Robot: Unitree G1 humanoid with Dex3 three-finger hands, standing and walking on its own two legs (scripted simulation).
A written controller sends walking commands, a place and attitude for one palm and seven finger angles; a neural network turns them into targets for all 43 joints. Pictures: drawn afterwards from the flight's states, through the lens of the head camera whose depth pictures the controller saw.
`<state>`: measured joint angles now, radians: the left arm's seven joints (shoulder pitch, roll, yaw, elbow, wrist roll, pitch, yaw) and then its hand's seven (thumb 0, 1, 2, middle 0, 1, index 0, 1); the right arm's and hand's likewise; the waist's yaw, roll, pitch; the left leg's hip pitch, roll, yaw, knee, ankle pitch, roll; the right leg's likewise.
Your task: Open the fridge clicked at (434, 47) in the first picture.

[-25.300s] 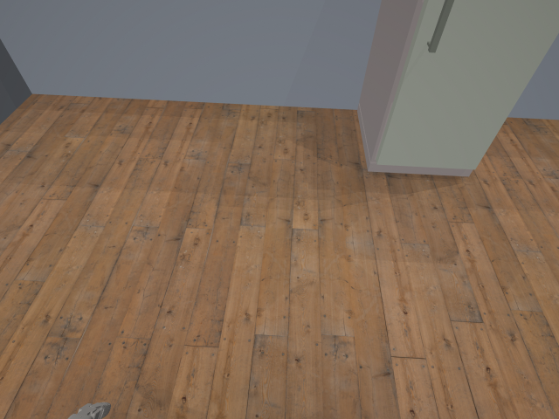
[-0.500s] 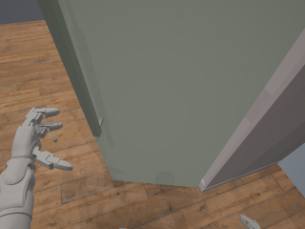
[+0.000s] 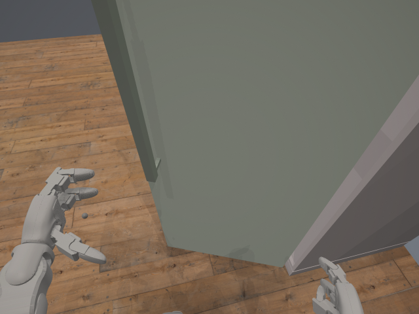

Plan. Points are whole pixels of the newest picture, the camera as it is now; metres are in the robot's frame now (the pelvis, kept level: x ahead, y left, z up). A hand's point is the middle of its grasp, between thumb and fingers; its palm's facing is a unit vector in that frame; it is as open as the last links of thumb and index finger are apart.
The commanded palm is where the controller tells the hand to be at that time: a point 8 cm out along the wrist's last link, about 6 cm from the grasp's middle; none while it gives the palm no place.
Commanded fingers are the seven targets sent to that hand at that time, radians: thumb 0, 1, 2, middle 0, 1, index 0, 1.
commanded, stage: draw the hand back to the body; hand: left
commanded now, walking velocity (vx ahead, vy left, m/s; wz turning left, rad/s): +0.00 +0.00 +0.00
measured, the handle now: (137, 99) +0.45 +0.19 +0.18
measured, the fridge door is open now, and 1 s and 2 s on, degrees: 67 67 67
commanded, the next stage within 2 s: step back with the hand held close in 1.56 s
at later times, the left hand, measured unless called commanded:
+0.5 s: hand (68, 209) +0.24 +0.25 +0.13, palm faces +0.22 -0.98 -0.04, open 14.6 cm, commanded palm +0.20 +0.30 +0.14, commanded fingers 0.00 -0.30 0.32 -0.24 -1.00 -0.24 -1.00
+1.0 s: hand (39, 197) +0.23 +0.27 +0.17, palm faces +0.47 -0.81 -0.36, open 10.6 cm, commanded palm +0.18 +0.30 +0.19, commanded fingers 0.00 0.61 0.76 -0.21 -0.47 -0.21 -0.47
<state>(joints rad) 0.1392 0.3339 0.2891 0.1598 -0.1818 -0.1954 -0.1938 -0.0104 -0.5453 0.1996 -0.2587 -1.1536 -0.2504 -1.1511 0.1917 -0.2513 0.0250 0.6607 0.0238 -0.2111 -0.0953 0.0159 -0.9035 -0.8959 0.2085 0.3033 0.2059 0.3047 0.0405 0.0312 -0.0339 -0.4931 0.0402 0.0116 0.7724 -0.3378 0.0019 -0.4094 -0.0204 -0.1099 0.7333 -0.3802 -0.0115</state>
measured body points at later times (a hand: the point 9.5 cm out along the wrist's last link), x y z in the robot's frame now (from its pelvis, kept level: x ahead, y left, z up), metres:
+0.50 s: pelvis +0.01 -0.01 +0.01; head +0.00 -0.02 +0.46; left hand +0.22 +0.30 +0.13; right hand +0.19 -0.26 -0.06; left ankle +0.04 +0.12 -0.71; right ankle +0.00 -0.11 -0.71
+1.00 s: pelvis +0.03 +0.00 +0.03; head +0.00 -0.02 +0.48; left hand +0.20 +0.31 +0.19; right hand +0.21 -0.22 -0.05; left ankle +0.04 +0.12 -0.71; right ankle +0.00 -0.11 -0.71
